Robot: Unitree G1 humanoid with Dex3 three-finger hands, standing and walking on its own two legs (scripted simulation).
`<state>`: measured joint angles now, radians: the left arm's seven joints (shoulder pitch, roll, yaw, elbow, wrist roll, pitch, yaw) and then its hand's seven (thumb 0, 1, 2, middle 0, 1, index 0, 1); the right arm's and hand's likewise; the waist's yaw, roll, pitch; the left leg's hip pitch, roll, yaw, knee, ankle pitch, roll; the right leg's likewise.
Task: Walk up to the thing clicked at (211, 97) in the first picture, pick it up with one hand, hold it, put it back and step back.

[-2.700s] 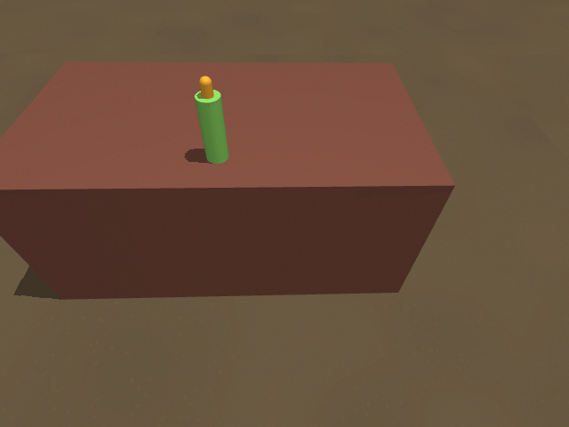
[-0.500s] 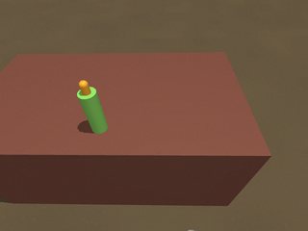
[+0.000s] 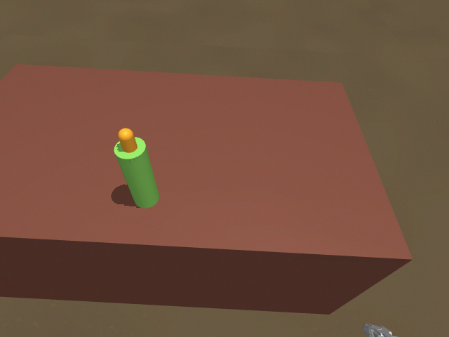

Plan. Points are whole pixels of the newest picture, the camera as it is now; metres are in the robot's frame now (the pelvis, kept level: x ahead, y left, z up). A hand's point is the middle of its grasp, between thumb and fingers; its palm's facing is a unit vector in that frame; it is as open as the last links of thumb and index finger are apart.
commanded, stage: walk up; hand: left
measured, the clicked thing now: (137, 168) +0.48 +0.22 -0.03
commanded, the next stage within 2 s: stand in 0.98 s
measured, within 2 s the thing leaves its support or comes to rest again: neither
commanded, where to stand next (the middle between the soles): +0.04 +0.01 m, yaw +0 degrees
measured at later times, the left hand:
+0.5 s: hand out of the picture +0.09 +0.26 -0.13, palm faces -0.03 -0.94 -0.35, open 7.4 cm
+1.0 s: hand out of the picture +0.09 +0.26 -0.13, palm faces -0.03 -0.94 -0.34, open 7.4 cm
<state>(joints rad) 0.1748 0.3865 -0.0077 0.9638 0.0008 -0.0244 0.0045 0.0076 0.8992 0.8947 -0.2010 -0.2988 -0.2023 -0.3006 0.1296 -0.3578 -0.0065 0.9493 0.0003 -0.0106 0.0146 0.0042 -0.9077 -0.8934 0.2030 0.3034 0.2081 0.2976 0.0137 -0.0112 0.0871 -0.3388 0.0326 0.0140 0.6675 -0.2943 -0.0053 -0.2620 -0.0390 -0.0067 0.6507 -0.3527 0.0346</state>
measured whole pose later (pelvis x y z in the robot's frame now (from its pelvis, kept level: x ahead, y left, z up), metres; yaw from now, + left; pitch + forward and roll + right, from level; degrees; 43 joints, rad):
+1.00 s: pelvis +0.01 +0.01 +0.03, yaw -1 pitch -2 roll +0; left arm 0.09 0.35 0.01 1.16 0.02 -0.01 0.00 0.01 0.90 0.89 -0.20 -0.30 -0.20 -0.30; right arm 0.08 -0.34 -0.02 1.16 -0.01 0.00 0.02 0.00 -0.91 -0.89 0.20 0.30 0.21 0.30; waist -0.01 0.00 0.04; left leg -0.16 0.02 0.03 0.34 -0.14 0.00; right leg -0.09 -0.05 0.00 0.31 -0.18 0.05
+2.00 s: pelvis +0.02 +0.00 +0.03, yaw +0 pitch -2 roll +0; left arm 0.13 0.35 0.00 1.12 0.02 -0.01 0.00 0.01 0.90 0.89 -0.20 -0.30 -0.20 -0.30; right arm 0.10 -0.35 -0.01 1.15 -0.01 -0.01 0.01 0.00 -0.91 -0.89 0.20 0.30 0.21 0.30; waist 0.00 0.00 0.05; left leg -0.14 0.02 0.03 0.32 -0.15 -0.01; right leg -0.07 -0.05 -0.01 0.31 -0.20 0.04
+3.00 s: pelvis +0.03 +0.00 +0.03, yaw +0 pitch -2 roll +0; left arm 0.14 0.35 0.00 1.11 0.02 -0.01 0.00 0.01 0.90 0.90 -0.20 -0.30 -0.20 -0.30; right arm 0.10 -0.35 -0.01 1.13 -0.01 -0.01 0.01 0.00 -0.91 -0.89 0.20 0.30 0.21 0.30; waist 0.00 -0.01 0.05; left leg -0.13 0.02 0.03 0.32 -0.16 -0.01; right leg -0.06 -0.05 -0.01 0.31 -0.21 0.04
